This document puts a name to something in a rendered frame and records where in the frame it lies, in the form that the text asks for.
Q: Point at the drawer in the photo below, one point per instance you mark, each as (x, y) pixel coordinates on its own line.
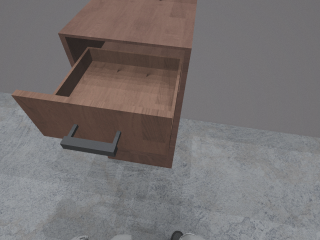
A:
(108, 91)

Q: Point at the handle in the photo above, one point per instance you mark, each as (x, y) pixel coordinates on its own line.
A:
(90, 146)

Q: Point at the right robot foot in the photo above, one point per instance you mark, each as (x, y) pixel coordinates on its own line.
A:
(176, 235)

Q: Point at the cabinet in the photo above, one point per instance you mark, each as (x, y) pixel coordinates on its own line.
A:
(157, 27)

